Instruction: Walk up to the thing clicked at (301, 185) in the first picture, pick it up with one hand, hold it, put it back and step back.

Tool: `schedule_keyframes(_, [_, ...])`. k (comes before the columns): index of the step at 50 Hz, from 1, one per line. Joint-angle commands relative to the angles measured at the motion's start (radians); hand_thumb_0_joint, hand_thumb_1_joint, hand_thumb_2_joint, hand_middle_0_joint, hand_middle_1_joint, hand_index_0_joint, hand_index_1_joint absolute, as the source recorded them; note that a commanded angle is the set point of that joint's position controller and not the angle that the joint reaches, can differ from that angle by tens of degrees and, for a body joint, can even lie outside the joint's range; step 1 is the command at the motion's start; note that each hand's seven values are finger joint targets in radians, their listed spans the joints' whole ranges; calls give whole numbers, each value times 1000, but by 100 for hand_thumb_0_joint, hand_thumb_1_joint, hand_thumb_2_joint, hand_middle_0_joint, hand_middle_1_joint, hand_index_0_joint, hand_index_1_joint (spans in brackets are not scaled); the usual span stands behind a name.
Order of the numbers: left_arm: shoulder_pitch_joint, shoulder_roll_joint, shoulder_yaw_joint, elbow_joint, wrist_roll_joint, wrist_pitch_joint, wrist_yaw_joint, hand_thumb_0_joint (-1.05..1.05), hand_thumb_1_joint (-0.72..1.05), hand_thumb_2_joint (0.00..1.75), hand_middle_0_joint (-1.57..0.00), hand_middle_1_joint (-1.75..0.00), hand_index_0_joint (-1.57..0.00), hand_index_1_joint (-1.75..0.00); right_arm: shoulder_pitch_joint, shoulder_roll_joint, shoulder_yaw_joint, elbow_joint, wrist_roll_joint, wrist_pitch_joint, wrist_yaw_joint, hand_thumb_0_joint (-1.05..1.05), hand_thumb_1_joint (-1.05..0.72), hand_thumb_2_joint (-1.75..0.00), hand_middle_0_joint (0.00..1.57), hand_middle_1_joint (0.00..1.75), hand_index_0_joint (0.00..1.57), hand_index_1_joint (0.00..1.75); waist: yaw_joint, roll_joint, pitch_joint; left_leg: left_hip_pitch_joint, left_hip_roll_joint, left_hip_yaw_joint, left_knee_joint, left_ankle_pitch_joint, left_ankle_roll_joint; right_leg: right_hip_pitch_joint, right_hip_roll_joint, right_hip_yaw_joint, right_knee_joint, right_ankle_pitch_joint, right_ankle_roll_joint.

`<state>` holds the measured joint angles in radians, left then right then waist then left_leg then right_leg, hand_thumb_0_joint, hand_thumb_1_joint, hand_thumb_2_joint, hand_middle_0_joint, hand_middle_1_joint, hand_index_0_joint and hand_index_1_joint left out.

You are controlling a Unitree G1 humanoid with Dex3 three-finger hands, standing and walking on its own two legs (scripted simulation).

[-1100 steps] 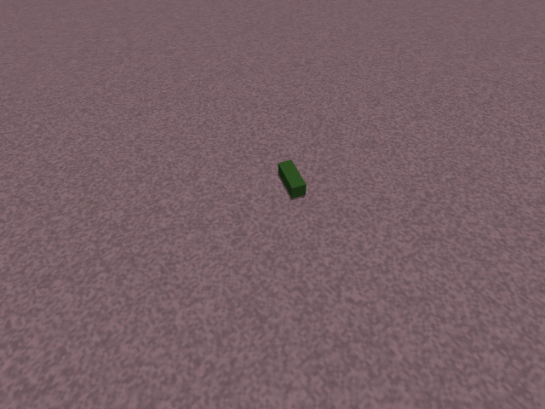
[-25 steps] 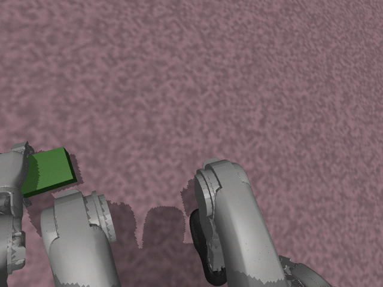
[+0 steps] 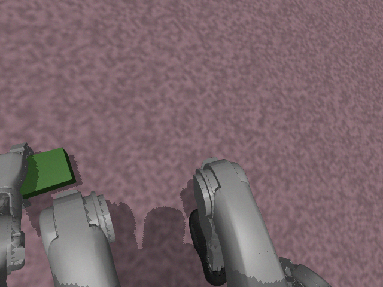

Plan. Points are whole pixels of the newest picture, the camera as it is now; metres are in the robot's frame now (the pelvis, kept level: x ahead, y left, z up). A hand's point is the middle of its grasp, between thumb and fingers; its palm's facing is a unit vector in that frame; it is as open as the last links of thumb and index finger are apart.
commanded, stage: close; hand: left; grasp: from above
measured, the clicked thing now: (20, 180) +0.37 +0.30 -0.26
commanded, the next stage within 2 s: none
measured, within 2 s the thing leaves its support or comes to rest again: neither
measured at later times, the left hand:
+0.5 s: hand (14, 184) +0.36 +0.30 -0.23, palm faces -0.46 -0.15 -0.88, open 11.8 cm
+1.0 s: hand (14, 184) +0.36 +0.30 -0.23, palm faces -0.46 -0.15 -0.88, open 11.6 cm
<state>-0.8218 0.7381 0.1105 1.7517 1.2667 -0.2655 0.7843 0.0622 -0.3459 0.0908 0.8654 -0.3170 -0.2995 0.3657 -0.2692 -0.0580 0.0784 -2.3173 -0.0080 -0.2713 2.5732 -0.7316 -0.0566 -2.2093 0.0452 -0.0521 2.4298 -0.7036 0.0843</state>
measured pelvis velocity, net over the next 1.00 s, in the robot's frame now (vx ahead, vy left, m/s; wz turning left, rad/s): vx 0.00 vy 0.00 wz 0.00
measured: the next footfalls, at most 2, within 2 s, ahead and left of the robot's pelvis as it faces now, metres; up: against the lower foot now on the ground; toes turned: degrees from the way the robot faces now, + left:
none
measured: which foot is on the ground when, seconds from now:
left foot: down 0.00-1.00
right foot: down 0.00-1.00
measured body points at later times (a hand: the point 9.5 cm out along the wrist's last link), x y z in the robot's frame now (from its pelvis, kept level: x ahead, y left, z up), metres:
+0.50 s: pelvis +0.00 +0.00 +0.00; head +0.23 +0.10 +0.37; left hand +0.38 +0.30 -0.18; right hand +0.07 -0.27 -0.08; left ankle +0.06 +0.14 -0.26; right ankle +0.11 -0.14 -0.26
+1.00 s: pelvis +0.00 +0.00 +0.00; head +0.23 +0.10 +0.37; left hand +0.38 +0.30 -0.18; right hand +0.07 -0.28 -0.08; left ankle +0.06 +0.14 -0.26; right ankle +0.11 -0.14 -0.26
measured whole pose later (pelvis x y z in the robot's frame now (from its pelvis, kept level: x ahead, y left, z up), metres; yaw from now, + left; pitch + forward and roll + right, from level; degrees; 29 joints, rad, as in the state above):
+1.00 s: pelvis +0.00 +0.00 +0.00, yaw +0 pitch +27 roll -11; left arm -0.82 0.74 0.11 1.75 1.26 -0.27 0.77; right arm 0.07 -0.34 0.09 0.87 -0.31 -0.29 0.35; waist -0.27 -0.05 0.07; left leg -2.32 -0.01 -0.26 2.57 -0.73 -0.06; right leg -2.22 0.04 -0.05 2.43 -0.70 0.08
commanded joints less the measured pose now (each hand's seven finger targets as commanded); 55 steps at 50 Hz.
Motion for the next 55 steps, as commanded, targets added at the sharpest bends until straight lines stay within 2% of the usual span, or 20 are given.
schedule_keyframes(1, [-237,183,11,-98,-15,3,33,0,12,61,-51,-69,-53,-66,171,-304,-86,-6,12,-2,-11,0,-88,-89,20,30,20,30,-59,289,-558,419,8,163,-257,120,69,249,17,-176,-233,167,-96])
schedule_keyframes(4, [-241,177,0,-108,-14,3,32,0,10,59,-48,-69,-51,-66,158,-302,-91,-4,14,-5,-13,0,-88,-89,20,30,20,30,-56,298,-538,418,9,158,-268,82,69,230,16,-178,-235,126,-97])
schedule_keyframes(7, [-235,192,14,-110,-9,-2,36,0,8,59,-48,-68,-50,-65,167,-304,-87,4,12,1,-14,0,-88,-89,20,30,20,30,-55,282,-567,414,11,159,-263,118,69,256,21,-177,-242,165,-94])
schedule_keyframes(9, [-220,169,7,-81,-11,1,32,0,9,59,-47,-71,-50,-67,167,-299,-81,-6,7,-4,-10,0,-88,-89,20,30,20,30,-58,295,-573,433,8,163,-252,150,68,247,20,-184,-219,201,-92])
schedule_keyframes(11, [-233,185,12,-86,-8,-2,33,0,10,61,-48,-71,-51,-68,163,-307,-84,-7,10,-3,-14,0,-88,-89,20,30,20,30,-66,290,-552,425,10,160,-258,125,67,249,20,-177,-235,175,-95])
schedule_keyframes(14, [-233,185,10,-94,-2,2,40,0,8,59,-47,-70,-50,-67,158,-302,-89,4,9,1,-17,0,-88,-89,20,30,20,30,-59,286,-541,415,14,155,-275,77,66,242,21,-174,-245,117,-100])
schedule_keyframes(15, [-238,168,-3,-98,-5,2,37,0,7,60,-47,-70,-49,-67,162,-302,-91,-3,12,-2,-14,0,-88,-89,20,30,20,30,-63,294,-539,422,10,158,-267,93,68,230,16,-182,-230,138,-96])
schedule_keyframes(18, [-227,169,0,-87,-2,0,40,0,6,54,-45,-67,-48,-63,163,-298,-83,-11,9,2,-12,0,-88,-89,20,30,20,30,-63,284,-550,415,8,161,-260,117,70,237,20,-178,-237,167,-92])
schedule_keyframes(20, [-233,185,17,-83,-2,-2,42,0,5,59,-45,-70,-48,-67,168,-304,-81,-3,9,2,-11,0,-88,-89,20,30,20,30,-57,290,-566,426,8,159,-257,151,68,241,20,-185,-221,202,-90])
schedule_keyframes(25, [-235,174,7,-83,-3,-3,41,0,7,55,-45,-70,-49,-66,164,-308,-87,-7,7,-3,-10,0,-88,-89,20,30,20,30,-68,284,-540,425,8,158,-259,118,70,235,17,-184,-231,169,-92])
schedule_keyframes(27, [-235,183,12,-88,-1,-5,46,0,4,57,-44,-68,-47,-65,166,-301,-86,-4,12,3,-12,0,-88,-89,20,30,20,30,-59,293,-559,418,10,163,-264,117,67,252,23,-172,-244,169,-95])
schedule_keyframes(30, [-225,169,14,-85,-11,-3,48,0,2,57,-41,-71,-44,-67,173,-304,-86,0,2,2,-7,0,-88,-89,20,30,20,30,-67,287,-575,428,10,160,-257,145,70,260,19,-182,-234,196,-89])
schedule_keyframes(34, [-232,173,10,-87,-13,-1,41,0,6,58,-45,-70,-48,-66,158,-300,-91,-1,9,1,-14,0,-88,-89,20,30,20,30,-64,294,-545,421,11,163,-265,97,66,242,17,-172,-241,145,-95])
schedule_keyframes(36, [-236,184,17,-95,-13,-2,41,0,4,56,-42,-70,-46,-66,163,-301,-89,4,11,2,-14,0,-88,-89,20,30,20,30,-58,291,-561,418,10,162,-262,113,67,249,17,-174,-237,163,-95])
schedule_keyframes(38, [-228,166,15,-86,-19,-3,37,0,3,57,-42,-71,-46,-67,172,-296,-84,-5,5,1,-12,0,-88,-89,20,30,20,30,-63,290,-579,423,9,164,-255,146,68,261,19,-177,-231,198,-93])
schedule_keyframes(39, [-228,182,21,-81,-16,-3,39,0,3,58,-43,-71,-46,-67,178,-300,-84,-2,8,5,-14,0,-88,-89,20,30,20,30,-62,281,-581,419,11,165,-253,154,68,268,21,-173,-238,207,-94])
schedule_keyframes(42, [-228,179,18,-83,-23,-3,40,0,4,57,-43,-71,-46,-67,171,-297,-83,-3,7,10,-20,0,-88,-89,20,30,20,30,-65,270,-563,399,13,165,-253,118,68,270,21,-154,-254,160,-99])
schedule_keyframes(46, [-230,177,8,-95,-23,-4,26,0,5,56,-44,-69,-48,-65,177,-297,-83,-11,10,6,-21,0,-88,-89,20,30,20,30,-63,274,-567,405,9,170,-251,124,69,263,18,-160,-243,164,-99])
schedule_keyframes(47, [-230,191,23,-99,-24,-8,31,0,4,55,-43,-69,-47,-65,171,-300,-85,1,13,8,-23,0,-88,-89,20,30,20,30,-52,273,-562,402,10,166,-263,107,69,257,18,-167,-248,149,-97])
schedule_keyframes(55, [-217,178,16,-90,-3,-14,37,0,4,56,-42,-70,-46,-66,160,-300,-87,1,4,11,-21,0,-88,-89,20,30,20,30,-54,281,-552,418,11,160,-262,113,68,236,15,-186,-223,163,-95])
